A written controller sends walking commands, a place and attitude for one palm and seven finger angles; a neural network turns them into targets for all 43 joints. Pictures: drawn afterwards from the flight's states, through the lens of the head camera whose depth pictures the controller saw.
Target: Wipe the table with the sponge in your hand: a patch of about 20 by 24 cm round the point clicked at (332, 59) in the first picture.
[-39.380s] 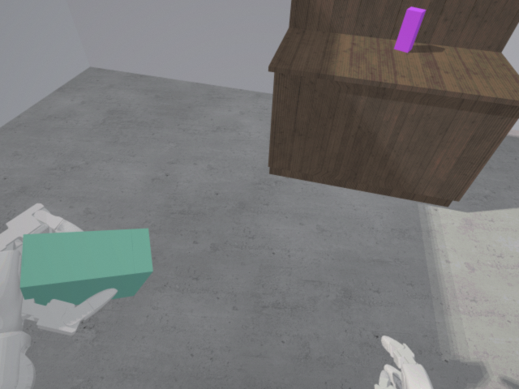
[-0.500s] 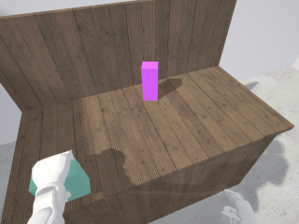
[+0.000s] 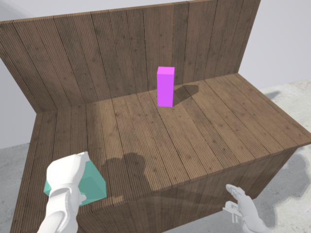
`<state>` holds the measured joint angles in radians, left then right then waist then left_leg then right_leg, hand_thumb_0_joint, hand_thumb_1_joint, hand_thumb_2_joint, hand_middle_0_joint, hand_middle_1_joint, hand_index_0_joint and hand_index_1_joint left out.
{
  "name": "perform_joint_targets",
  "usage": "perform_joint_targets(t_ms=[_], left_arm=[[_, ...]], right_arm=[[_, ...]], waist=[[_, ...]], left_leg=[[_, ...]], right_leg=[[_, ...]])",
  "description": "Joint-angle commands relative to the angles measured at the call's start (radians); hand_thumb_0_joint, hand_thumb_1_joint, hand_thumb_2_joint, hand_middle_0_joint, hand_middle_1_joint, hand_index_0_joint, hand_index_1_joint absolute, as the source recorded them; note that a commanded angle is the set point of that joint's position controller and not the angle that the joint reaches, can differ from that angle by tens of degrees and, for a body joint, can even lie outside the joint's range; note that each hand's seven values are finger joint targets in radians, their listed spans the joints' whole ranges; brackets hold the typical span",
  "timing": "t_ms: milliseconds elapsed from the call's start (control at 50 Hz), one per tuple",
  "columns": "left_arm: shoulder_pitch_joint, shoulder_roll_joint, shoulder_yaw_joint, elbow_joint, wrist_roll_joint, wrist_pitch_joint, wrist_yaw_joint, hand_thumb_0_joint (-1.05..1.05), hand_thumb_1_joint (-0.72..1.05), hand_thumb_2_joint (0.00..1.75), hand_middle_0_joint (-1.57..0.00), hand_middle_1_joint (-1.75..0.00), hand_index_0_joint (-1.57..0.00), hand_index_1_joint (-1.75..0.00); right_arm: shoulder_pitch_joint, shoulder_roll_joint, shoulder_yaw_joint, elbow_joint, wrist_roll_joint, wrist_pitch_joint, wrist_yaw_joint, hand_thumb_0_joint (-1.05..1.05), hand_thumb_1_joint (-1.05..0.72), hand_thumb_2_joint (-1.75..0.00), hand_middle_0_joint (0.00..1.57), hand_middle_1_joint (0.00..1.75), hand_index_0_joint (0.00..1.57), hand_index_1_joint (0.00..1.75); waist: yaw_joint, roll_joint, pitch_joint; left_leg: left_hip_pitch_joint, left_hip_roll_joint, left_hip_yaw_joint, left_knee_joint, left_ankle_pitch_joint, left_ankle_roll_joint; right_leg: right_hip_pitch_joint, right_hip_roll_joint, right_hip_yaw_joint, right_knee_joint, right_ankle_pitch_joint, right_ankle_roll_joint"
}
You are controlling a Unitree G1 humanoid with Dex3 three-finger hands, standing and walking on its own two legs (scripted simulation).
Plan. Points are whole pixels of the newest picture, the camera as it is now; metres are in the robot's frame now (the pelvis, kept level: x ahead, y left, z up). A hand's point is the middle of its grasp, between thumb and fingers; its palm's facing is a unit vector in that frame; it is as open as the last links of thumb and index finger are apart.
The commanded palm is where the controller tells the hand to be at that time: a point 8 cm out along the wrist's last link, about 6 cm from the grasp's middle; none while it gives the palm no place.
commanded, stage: lift the sponge slowly off the table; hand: left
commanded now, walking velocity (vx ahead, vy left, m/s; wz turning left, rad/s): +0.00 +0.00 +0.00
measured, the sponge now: (81, 189) +0.22 +0.26 -0.04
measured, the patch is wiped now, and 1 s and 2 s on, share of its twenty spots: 1.00 1.00 1.00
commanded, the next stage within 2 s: bring the sponge back beside the body in 1.18 s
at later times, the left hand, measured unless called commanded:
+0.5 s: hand (69, 172) +0.23 +0.28 +0.04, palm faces -0.01 -0.15 -0.99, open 9.4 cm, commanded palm +0.20 +0.27 +0.12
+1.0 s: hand (65, 165) +0.23 +0.27 +0.08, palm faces +0.04 -0.15 -0.99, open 9.4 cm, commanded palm +0.20 +0.27 +0.15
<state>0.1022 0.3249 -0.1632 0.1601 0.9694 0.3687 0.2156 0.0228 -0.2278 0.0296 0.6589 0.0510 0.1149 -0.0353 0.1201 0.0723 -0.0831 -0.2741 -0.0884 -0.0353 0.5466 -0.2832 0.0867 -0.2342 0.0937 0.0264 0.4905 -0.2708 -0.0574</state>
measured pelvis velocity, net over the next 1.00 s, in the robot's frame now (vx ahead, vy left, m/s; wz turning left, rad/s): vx -0.01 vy -0.01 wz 0.00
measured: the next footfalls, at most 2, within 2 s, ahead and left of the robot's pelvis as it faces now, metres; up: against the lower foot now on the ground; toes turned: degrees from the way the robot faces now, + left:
none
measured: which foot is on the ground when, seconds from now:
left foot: down 0.00-1.00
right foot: down 0.00-1.00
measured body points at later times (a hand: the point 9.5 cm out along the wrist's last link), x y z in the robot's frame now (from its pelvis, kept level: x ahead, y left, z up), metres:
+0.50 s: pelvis +0.00 -0.01 +0.01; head -0.02 -0.03 +0.45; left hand +0.23 +0.28 +0.10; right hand +0.24 -0.22 -0.07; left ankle +0.00 +0.06 -0.73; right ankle -0.01 -0.09 -0.73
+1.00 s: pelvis -0.01 -0.01 +0.01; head -0.04 -0.04 +0.46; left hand +0.22 +0.27 +0.13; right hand +0.26 -0.20 -0.05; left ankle +0.00 +0.06 -0.73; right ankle -0.01 -0.09 -0.73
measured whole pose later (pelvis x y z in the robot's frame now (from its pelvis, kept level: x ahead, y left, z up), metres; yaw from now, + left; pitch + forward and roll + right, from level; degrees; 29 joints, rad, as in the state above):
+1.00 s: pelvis -0.01 -0.01 +0.01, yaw +0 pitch -3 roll -1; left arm 0.08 0.42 -0.11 -0.05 0.91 0.44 0.04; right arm -0.02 -0.26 0.06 0.66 0.05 0.12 -0.05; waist 0.12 0.09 -0.04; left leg -0.14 -0.08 -0.04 0.43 -0.22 0.07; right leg -0.10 0.10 0.03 0.37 -0.21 -0.07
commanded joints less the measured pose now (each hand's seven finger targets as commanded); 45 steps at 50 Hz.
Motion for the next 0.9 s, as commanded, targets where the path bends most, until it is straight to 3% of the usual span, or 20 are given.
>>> perform_joint_targets(t_ms=[0, 40, 80, 100, 140, 220, 240, 280, 300, 340, 400, 420, 500, 620, 660, 720, 740, 760, 800, 880], left_arm=[[-0.246, 0.216, 0.145, -0.218, 0.024, 0.024, 0.034, 0.00, 0.10, 1.30, -1.20, -1.60, -1.20, -1.60], [-0.229, 0.182, 0.109, -0.206, 0.016, 0.042, 0.012, 0.00, 0.10, 1.30, -1.20, -1.60, -1.20, -1.60], [-0.219, 0.207, 0.128, -0.198, 0.009, 0.048, -0.008, 0.00, 0.10, 1.30, -1.20, -1.60, -1.20, -1.60], [-0.206, 0.247, 0.166, -0.224, 0.001, 0.042, -0.014, 0.00, 0.10, 1.30, -1.20, -1.60, -1.20, -1.60], [-0.220, 0.205, 0.119, -0.253, 0.003, 0.036, -0.034, 0.00, 0.10, 1.30, -1.20, -1.60, -1.20, -1.60], [-0.267, 0.258, 0.158, -0.287, 0.009, 0.006, -0.047, 0.00, 0.10, 1.30, -1.20, -1.60, -1.20, -1.60], [-0.249, 0.227, 0.133, -0.289, 0.008, -0.002, -0.048, 0.00, 0.10, 1.30, -1.20, -1.60, -1.20, -1.60], [-0.260, 0.239, 0.145, -0.285, 0.005, -0.016, -0.047, 0.00, 0.10, 1.30, -1.20, -1.60, -1.20, -1.60], [-0.255, 0.282, 0.189, -0.292, -0.003, -0.022, -0.043, 0.00, 0.10, 1.30, -1.20, -1.60, -1.20, -1.60], [-0.233, 0.265, 0.181, -0.292, 0.000, -0.024, -0.040, 0.00, 0.10, 1.30, -1.20, -1.60, -1.20, -1.60], [-0.219, 0.292, 0.207, -0.331, -0.008, -0.016, -0.038, 0.00, 0.10, 1.30, -1.20, -1.60, -1.20, -1.60], [-0.237, 0.267, 0.176, -0.326, -0.001, -0.004, -0.041, 0.00, 0.10, 1.30, -1.20, -1.60, -1.20, -1.60], [-0.231, 0.262, 0.168, -0.358, -0.018, 0.020, -0.054, 0.00, 0.10, 1.30, -1.20, -1.60, -1.20, -1.60], [-0.220, 0.291, 0.188, -0.363, -0.012, 0.046, -0.077, 0.00, 0.10, 1.30, -1.20, -1.60, -1.20, -1.60], [-0.232, 0.287, 0.181, -0.339, -0.007, 0.057, -0.086, 0.00, 0.10, 1.30, -1.20, -1.60, -1.20, -1.60], [-0.308, 0.309, 0.186, -0.375, -0.004, 0.060, -0.095, 0.00, 0.10, 1.30, -1.20, -1.60, -1.20, -1.60], [-0.291, 0.282, 0.163, -0.390, -0.008, 0.056, -0.100, 0.00, 0.10, 1.30, -1.20, -1.60, -1.20, -1.60], [-0.271, 0.293, 0.176, -0.371, -0.008, 0.059, -0.105, 0.00, 0.10, 1.30, -1.20, -1.60, -1.20, -1.60], [-0.294, 0.296, 0.171, -0.401, -0.018, 0.055, -0.115, 0.00, 0.10, 1.30, -1.20, -1.60, -1.20, -1.60], [-0.297, 0.278, 0.150, -0.408, -0.013, 0.060, -0.132, 0.00, 0.10, 1.30, -1.20, -1.60, -1.20, -1.60]], right_arm=[[-0.209, -0.126, -0.040, -0.167, 0.001, -0.048, -0.011, 0.00, -0.90, -0.90, 0.20, 0.30, 0.20, 0.30], [-0.216, -0.120, -0.032, -0.175, 0.005, -0.044, -0.010, 0.00, -0.90, -0.90, 0.20, 0.30, 0.20, 0.30], [-0.219, -0.126, -0.030, -0.174, 0.004, -0.042, -0.012, 0.00, -0.90, -0.90, 0.20, 0.30, 0.20, 0.30], [-0.224, -0.133, -0.031, -0.173, 0.003, -0.042, -0.012, 0.00, -0.90, -0.90, 0.20, 0.30, 0.20, 0.30], [-0.225, -0.124, -0.027, -0.184, 0.003, -0.044, -0.012, 0.00, -0.90, -0.90, 0.20, 0.30, 0.20, 0.30], [-0.215, -0.128, -0.027, -0.178, -0.003, -0.051, -0.019, 0.00, -0.90, -0.90, 0.20, 0.30, 0.20, 0.30], [-0.213, -0.122, -0.029, -0.180, -0.003, -0.055, -0.019, 0.00, -0.90, -0.90, 0.20, 0.30, 0.20, 0.30], [-0.204, -0.126, -0.034, -0.175, -0.004, -0.060, -0.021, 0.00, -0.90, -0.90, 0.20, 0.30, 0.20, 0.30], [-0.205, -0.133, -0.036, -0.172, -0.005, -0.062, -0.023, 0.00, -0.90, -0.90, 0.20, 0.30, 0.20, 0.30], [-0.209, -0.126, -0.034, -0.173, -0.003, -0.064, -0.023, 0.00, -0.90, -0.90, 0.20, 0.30, 0.20, 0.30], [-0.220, -0.135, -0.038, -0.169, -0.003, -0.062, -0.017, 0.00, -0.90, -0.90, 0.20, 0.30, 0.20, 0.30], [-0.230, -0.132, -0.032, -0.171, -0.001, -0.062, -0.018, 0.00, -0.90, -0.90, 0.20, 0.30, 0.20, 0.30], [-0.238, -0.136, -0.034, -0.174, 0.001, -0.065, -0.014, 0.00, -0.90, -0.90, 0.20, 0.30, 0.20, 0.30], [-0.258, -0.134, -0.019, -0.176, 0.001, -0.057, -0.015, 0.00, -0.90, -0.90, 0.20, 0.30, 0.20, 0.30], [-0.262, -0.135, -0.017, -0.168, 0.004, -0.053, -0.016, 0.00, -0.90, -0.90, 0.20, 0.30, 0.20, 0.30], [-0.272, -0.135, -0.011, -0.171, 0.003, -0.053, -0.021, 0.00, -0.90, -0.90, 0.20, 0.30, 0.20, 0.30], [-0.272, -0.127, -0.013, -0.176, 0.004, -0.056, -0.019, 0.00, -0.90, -0.90, 0.20, 0.30, 0.20, 0.30], [-0.271, -0.131, -0.011, -0.173, 0.003, -0.056, -0.020, 0.00, -0.90, -0.90, 0.20, 0.30, 0.20, 0.30], [-0.274, -0.134, -0.013, -0.175, 0.003, -0.056, -0.020, 0.00, -0.90, -0.90, 0.20, 0.30, 0.20, 0.30], [-0.282, -0.129, -0.009, -0.178, 0.004, -0.052, -0.019, 0.00, -0.90, -0.90, 0.20, 0.30, 0.20, 0.30]], waist=[[-0.015, -0.022, -0.163], [-0.021, -0.036, -0.139], [-0.020, -0.051, -0.140], [-0.013, -0.024, -0.151], [-0.025, -0.017, -0.132], [-0.016, 0.021, -0.151], [-0.025, 0.025, -0.129], [-0.026, -0.019, -0.132], [-0.020, -0.012, -0.136], [-0.016, -0.016, -0.146], [-0.009, 0.001, -0.151], [-0.007, 0.020, -0.151], [-0.017, -0.007, -0.130], [0.001, -0.027, -0.135], [-0.004, -0.029, -0.098], [-0.007, 0.008, -0.122], [-0.014, 0.008, -0.110], [-0.002, 0.006, -0.125], [-0.016, 0.007, -0.107], [-0.014, 0.002, -0.113]], left_leg=[[0.101, 0.059, -0.108, -0.101, 0.265, -0.047], [0.094, 0.054, -0.098, -0.104, 0.260, -0.041], [0.092, 0.049, -0.090, -0.105, 0.261, -0.035], [0.099, 0.048, -0.091, -0.107, 0.261, -0.033], [0.106, 0.050, -0.091, -0.110, 0.267, -0.031], [0.132, 0.050, -0.100, -0.117, 0.266, -0.025], [0.133, 0.052, -0.097, -0.116, 0.266, -0.027], [0.135, 0.054, -0.097, -0.119, 0.264, -0.026], [0.134, 0.054, -0.097, -0.124, 0.255, -0.024], [0.128, 0.048, -0.091, -0.123, 0.273, -0.025], [0.139, 0.051, -0.099, -0.129, 0.287, -0.031], [0.147, 0.046, -0.097, -0.127, 0.291, -0.028], [0.147, 0.057, -0.103, -0.145, 0.279, -0.031], [0.151, 0.048, -0.101, -0.147, 0.291, -0.026], [0.152, 0.052, -0.102, -0.155, 0.272, -0.029], [0.166, 0.050, -0.100, -0.159, 0.261, -0.024], [0.166, 0.053, -0.101, -0.160, 0.267, -0.028], [0.177, 0.051, -0.104, -0.159, 0.281, -0.028], [0.173, 0.056, -0.104, -0.169, 0.259, -0.028], [0.182, 0.053, -0.097, -0.166, 0.279, -0.028]], right_leg=[[0.056, -0.021, 0.084, -0.072, 0.220, -0.057], [0.061, -0.027, 0.079, -0.084, 0.226, -0.052], [0.083, -0.033, 0.085, -0.093, 0.252, -0.049], [0.100, -0.033, 0.100, -0.095, 0.261, -0.053], [0.087, -0.035, 0.083, -0.099, 0.259, -0.048], [0.097, -0.033, 0.082, -0.113, 0.234, -0.051], [0.079, -0.032, 0.085, -0.115, 0.226, -0.051], [0.081, -0.032, 0.082, -0.121, 0.226, -0.048], [0.093, -0.031, 0.097, -0.125, 0.224, -0.050], [0.114, -0.038, 0.091, -0.120, 0.254, -0.048], [0.127, -0.036, 0.104, -0.119, 0.270, -0.052], [0.123, -0.038, 0.091, -0.124, 0.270, -0.050], [0.116, -0.034, 0.096, -0.130, 0.240, -0.050], [0.157, -0.043, 0.093, -0.134, 0.270, -0.047], [0.129, -0.042, 0.091, -0.148, 0.229, -0.046], [0.142, -0.041, 0.097, -0.154, 0.214, -0.050], [0.134, -0.040, 0.098, -0.153, 0.214, -0.050], [0.146, -0.042, 0.092, -0.155, 0.229, -0.050], [0.136, -0.038, 0.104, -0.161, 0.204, -0.050], [0.143, -0.043, 0.103, -0.163, 0.232, -0.048]])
